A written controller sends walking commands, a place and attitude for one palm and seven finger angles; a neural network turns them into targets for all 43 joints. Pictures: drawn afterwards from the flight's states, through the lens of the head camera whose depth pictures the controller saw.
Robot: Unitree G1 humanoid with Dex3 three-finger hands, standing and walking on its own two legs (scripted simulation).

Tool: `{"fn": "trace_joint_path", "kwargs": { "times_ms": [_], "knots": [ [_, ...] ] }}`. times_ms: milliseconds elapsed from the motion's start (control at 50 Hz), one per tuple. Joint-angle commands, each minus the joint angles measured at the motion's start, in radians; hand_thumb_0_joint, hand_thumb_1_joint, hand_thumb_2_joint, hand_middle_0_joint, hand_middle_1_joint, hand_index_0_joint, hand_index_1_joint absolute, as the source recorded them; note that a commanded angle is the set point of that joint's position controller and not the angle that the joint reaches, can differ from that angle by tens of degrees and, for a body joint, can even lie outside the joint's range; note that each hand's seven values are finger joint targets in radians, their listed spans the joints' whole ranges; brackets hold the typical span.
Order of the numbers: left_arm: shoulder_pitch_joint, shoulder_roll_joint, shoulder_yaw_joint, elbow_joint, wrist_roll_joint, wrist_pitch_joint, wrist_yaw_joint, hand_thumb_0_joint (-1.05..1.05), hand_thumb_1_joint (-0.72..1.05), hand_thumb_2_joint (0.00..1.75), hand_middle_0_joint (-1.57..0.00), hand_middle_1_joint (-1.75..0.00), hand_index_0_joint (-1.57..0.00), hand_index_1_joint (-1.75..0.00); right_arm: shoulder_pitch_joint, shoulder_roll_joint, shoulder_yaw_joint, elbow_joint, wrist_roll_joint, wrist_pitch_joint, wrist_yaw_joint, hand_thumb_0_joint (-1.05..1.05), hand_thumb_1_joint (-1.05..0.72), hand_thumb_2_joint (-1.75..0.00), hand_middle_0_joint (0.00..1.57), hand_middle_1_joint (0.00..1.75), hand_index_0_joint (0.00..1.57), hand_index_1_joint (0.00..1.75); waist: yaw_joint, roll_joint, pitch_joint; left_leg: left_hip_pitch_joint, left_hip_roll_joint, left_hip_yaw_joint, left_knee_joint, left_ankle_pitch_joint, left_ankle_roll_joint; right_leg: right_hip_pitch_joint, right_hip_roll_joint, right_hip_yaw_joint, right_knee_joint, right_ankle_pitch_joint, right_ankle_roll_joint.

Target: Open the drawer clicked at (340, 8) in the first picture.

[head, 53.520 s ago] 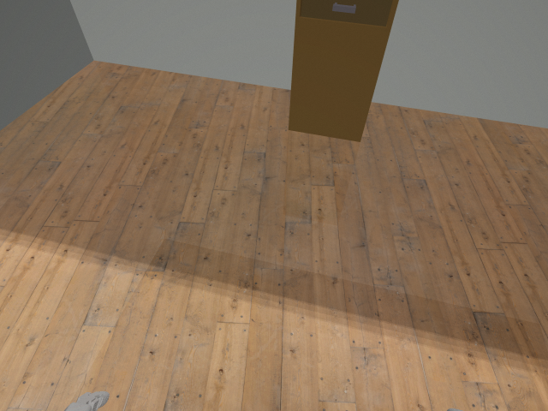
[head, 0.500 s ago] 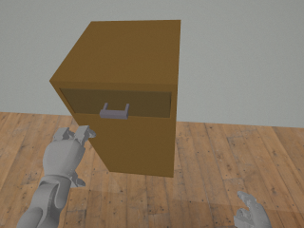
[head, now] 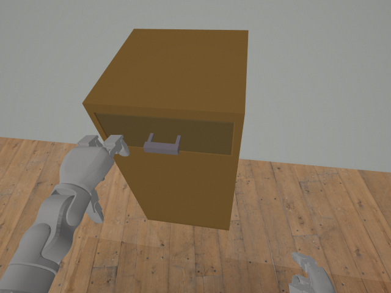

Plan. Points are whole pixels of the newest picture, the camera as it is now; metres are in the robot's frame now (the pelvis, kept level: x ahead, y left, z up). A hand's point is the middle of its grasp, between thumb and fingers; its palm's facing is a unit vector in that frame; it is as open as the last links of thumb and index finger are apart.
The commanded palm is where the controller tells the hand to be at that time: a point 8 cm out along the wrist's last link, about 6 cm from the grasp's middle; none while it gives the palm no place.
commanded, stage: raise the hand with hooked fingers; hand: left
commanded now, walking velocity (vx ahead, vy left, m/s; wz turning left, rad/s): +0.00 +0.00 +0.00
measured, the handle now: (163, 142) +0.50 +0.17 -0.05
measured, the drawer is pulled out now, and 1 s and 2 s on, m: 0.00 0.00 0.00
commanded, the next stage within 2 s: move the hooked fingers above the handle in 0.22 s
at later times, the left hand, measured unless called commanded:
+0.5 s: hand (112, 179) +0.31 +0.22 +0.06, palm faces -0.04 -0.07 -1.00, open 13.9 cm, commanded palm +0.30 +0.23 +0.12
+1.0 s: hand (127, 165) +0.36 +0.21 +0.04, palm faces -0.05 -0.06 -1.00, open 13.9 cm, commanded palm +0.35 +0.22 +0.10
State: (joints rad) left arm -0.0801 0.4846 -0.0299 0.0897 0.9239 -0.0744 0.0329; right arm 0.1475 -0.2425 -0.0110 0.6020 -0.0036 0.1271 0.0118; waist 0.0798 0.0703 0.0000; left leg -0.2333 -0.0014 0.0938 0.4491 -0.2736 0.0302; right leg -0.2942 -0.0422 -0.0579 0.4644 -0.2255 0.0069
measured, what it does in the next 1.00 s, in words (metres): stands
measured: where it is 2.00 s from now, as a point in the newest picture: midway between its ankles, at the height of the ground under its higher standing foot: outside the picture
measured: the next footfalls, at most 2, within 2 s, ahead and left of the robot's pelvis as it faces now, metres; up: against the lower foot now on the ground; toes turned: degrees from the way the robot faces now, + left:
none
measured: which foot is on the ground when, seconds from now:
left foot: down 0.00-1.00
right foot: down 0.00-1.00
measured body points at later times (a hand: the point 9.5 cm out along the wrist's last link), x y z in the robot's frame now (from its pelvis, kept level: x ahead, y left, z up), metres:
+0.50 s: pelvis +0.00 -0.01 +0.00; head +0.03 -0.04 +0.45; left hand +0.31 +0.22 +0.11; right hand +0.18 -0.24 -0.12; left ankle -0.03 +0.09 -0.74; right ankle +0.01 -0.13 -0.74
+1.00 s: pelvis +0.00 -0.02 -0.01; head +0.05 -0.04 +0.44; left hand +0.36 +0.21 +0.09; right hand +0.13 -0.27 -0.14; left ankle -0.03 +0.09 -0.74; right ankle +0.01 -0.13 -0.74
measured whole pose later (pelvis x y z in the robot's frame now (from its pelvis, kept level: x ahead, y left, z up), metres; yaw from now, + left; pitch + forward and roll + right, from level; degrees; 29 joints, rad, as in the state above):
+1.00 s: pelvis +0.00 -0.02 -0.01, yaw +0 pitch +8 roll +1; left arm -0.31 0.46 -0.06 0.42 0.99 -0.12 0.15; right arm 0.22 -0.26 -0.06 0.65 0.01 0.11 -0.01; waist 0.03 0.05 -0.04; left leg -0.36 0.02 0.09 0.52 -0.30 0.01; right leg -0.43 -0.03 -0.06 0.55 -0.26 -0.02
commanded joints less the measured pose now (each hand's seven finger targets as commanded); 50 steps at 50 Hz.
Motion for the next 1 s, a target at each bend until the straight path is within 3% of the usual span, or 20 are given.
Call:
{"fn": "trace_joint_path", "kwargs": {
  "times_ms": [0,60,100,160,280,340,400,460,480,520,640,700,760,820,860,920,980],
  "knots": [
    [-0.215,0.198,0.145,-0.235,-0.007,-0.045,0.066,0.0,-0.5,0.3,-0.3,-1.2,-0.3,-1.2,-0.079,-0.118,-0.052,-0.143,0.001,-0.042,-0.01,0.0,-0.9,-0.9,0.2,0.3,0.2,0.3,0.005,-0.038,-0.283,0.059,0.001,-0.071,-0.034,0.416,-0.013,0.152,0.05,0.023,-0.012,0.253,-0.049],
    [-0.234,0.23,0.178,-0.261,0.004,-0.054,0.108,0.0,-0.5,0.3,-0.3,-1.2,-0.3,-1.2,-0.079,-0.119,-0.057,-0.138,0.0,-0.046,-0.011,0.0,-0.9,-0.9,0.2,0.3,0.2,0.3,0.009,-0.002,-0.307,0.069,0.002,-0.078,-0.03,0.418,-0.019,0.144,0.052,0.025,-0.006,0.235,-0.052],
    [-0.224,0.204,0.161,-0.225,0.003,-0.045,0.127,0.0,-0.5,0.3,-0.3,-1.2,-0.3,-1.2,-0.069,-0.116,-0.061,-0.128,0.004,-0.048,-0.013,0.0,-0.9,-0.9,0.2,0.3,0.2,0.3,0.002,-0.022,-0.294,0.061,0.0,-0.072,-0.031,0.381,-0.016,0.129,0.05,0.021,-0.008,0.219,-0.051],
    [-0.231,0.213,0.163,-0.221,0.007,-0.025,0.14,0.0,-0.5,0.3,-0.3,-1.2,-0.3,-1.2,-0.077,-0.122,-0.062,-0.126,0.009,-0.049,-0.013,0.0,-0.9,-0.9,0.2,0.3,0.2,0.3,0.001,-0.02,-0.301,0.055,0.0,-0.071,-0.036,0.367,-0.016,0.134,0.052,0.025,-0.009,0.211,-0.052],
    [-0.206,0.182,0.116,-0.205,0.002,0.008,0.115,0.0,-0.5,0.3,-0.3,-1.2,-0.3,-1.2,-0.085,-0.121,-0.056,-0.128,0.012,-0.048,-0.013,0.0,-0.9,-0.9,0.2,0.3,0.2,0.3,-0.005,-0.033,-0.29,0.051,-0.003,-0.063,-0.041,0.358,-0.011,0.147,0.047,0.026,-0.013,0.221,-0.048],
    [-0.247,0.163,0.089,-0.152,0.002,0.01,0.099,0.0,-0.5,0.3,-0.3,-1.2,-0.3,-1.2,-0.084,-0.121,-0.051,-0.125,0.015,-0.047,-0.019,0.0,-0.9,-0.9,0.2,0.3,0.2,0.3,-0.018,-0.083,-0.241,0.026,-0.007,-0.053,-0.045,0.299,-0.004,0.122,0.049,0.025,-0.025,0.196,-0.044],
    [-0.317,0.206,0.116,-0.086,0.012,-0.002,0.095,0.0,-0.5,0.3,-0.3,-1.2,-0.3,-1.2,-0.076,-0.122,-0.048,-0.117,0.017,-0.049,-0.03,0.0,-0.9,-0.9,0.2,0.3,0.2,0.3,-0.021,-0.096,-0.225,0.0,-0.015,-0.046,-0.045,0.232,0.002,0.117,0.047,0.032,-0.033,0.151,-0.042],
    [-0.367,0.232,0.136,-0.101,0.025,-0.033,0.106,0.0,-0.5,0.3,-0.3,-1.2,-0.3,-1.2,-0.068,-0.12,-0.054,-0.119,0.012,-0.055,-0.034,0.0,-0.9,-0.9,0.2,0.3,0.2,0.3,-0.012,-0.052,-0.299,0.019,-0.021,-0.046,-0.028,0.271,0.003,0.142,0.047,0.045,-0.019,0.19,-0.045],
    [-0.37,0.209,0.118,-0.1,0.021,-0.04,0.109,0.0,-0.5,0.3,-0.3,-1.2,-0.3,-1.2,-0.062,-0.113,-0.054,-0.118,0.011,-0.058,-0.033,0.0,-0.9,-0.9,0.2,0.3,0.2,0.3,-0.014,-0.049,-0.316,0.023,-0.023,-0.044,-0.023,0.284,0.004,0.15,0.043,0.041,-0.013,0.21,-0.044],
    [-0.348,0.22,0.14,-0.049,0.016,-0.045,0.115,0.0,-0.5,0.3,-0.3,-1.2,-0.3,-1.2,-0.056,-0.114,-0.056,-0.112,0.014,-0.058,-0.035,0.0,-0.9,-0.9,0.2,0.3,0.2,0.3,-0.013,-0.063,-0.296,0.0,-0.023,-0.042,-0.015,0.295,0.004,0.144,0.045,0.041,-0.007,0.233,-0.043],
    [-0.416,0.192,0.099,0.015,0.031,-0.034,0.126,0.0,-0.5,0.3,-0.3,-1.2,-0.3,-1.2,-0.04,-0.119,-0.061,-0.103,0.017,-0.055,-0.031,0.0,-0.9,-0.9,0.2,0.3,0.2,0.3,-0.032,-0.076,-0.296,-0.023,-0.026,-0.033,0.003,0.278,0.006,0.113,0.045,0.044,0.003,0.239,-0.041],
    [-0.44,0.196,0.099,0.02,0.034,-0.038,0.133,0.0,-0.5,0.3,-0.3,-1.2,-0.3,-1.2,-0.027,-0.119,-0.068,-0.104,0.017,-0.054,-0.033,0.0,-0.9,-0.9,0.2,0.3,0.2,0.3,-0.033,-0.062,-0.33,-0.023,-0.028,-0.034,0.013,0.29,0.008,0.126,0.044,0.047,0.013,0.255,-0.042],
    [-0.462,0.235,0.137,0.068,0.035,-0.044,0.137,0.0,-0.5,0.3,-0.3,-1.2,-0.3,-1.2,-0.009,-0.128,-0.072,-0.094,0.017,-0.053,-0.038,0.0,-0.9,-0.9,0.2,0.3,0.2,0.3,-0.033,-0.098,-0.335,-0.05,-0.028,-0.034,0.018,0.283,0.011,0.138,0.044,0.056,0.017,0.266,-0.04],
    [-0.493,0.202,0.104,0.074,0.04,-0.052,0.149,0.0,-0.5,0.3,-0.3,-1.2,-0.3,-1.2,0.002,-0.124,-0.077,-0.092,0.018,-0.052,-0.037,0.0,-0.9,-0.9,0.2,0.3,0.2,0.3,-0.04,-0.061,-0.348,-0.045,-0.028,-0.033,0.03,0.306,0.01,0.117,0.044,0.052,0.033,0.283,-0.043],
    [-0.482,0.215,0.123,0.091,0.043,-0.054,0.157,0.0,-0.5,0.3,-0.3,-1.2,-0.3,-1.2,0.014,-0.128,-0.083,-0.089,0.016,-0.051,-0.035,0.0,-0.9,-0.9,0.2,0.3,0.2,0.3,-0.035,-0.065,-0.364,-0.043,-0.026,-0.035,0.033,0.323,0.01,0.12,0.048,0.051,0.038,0.293,-0.044],
    [-0.543,0.195,0.097,0.144,0.051,-0.047,0.167,0.0,-0.5,0.3,-0.3,-1.2,-0.3,-1.2,0.032,-0.131,-0.083,-0.078,0.021,-0.048,-0.036,0.0,-0.9,-0.9,0.2,0.3,0.2,0.3,-0.054,-0.081,-0.341,-0.063,-0.024,-0.035,0.039,0.29,0.009,0.08,0.049,0.042,0.043,0.257,-0.044],
    [-0.61,0.189,0.08,0.171,0.067,-0.043,0.179,0.0,-0.5,0.3,-0.3,-1.2,-0.3,-1.2,0.051,-0.133,-0.088,-0.071,0.019,-0.048,-0.034,0.0,-0.9,-0.9,0.2,0.3,0.2,0.3,-0.062,-0.069,-0.366,-0.054,-0.024,-0.037,0.049,0.289,0.01,0.061,0.05,0.044,0.052,0.241,-0.046]
  ]
}}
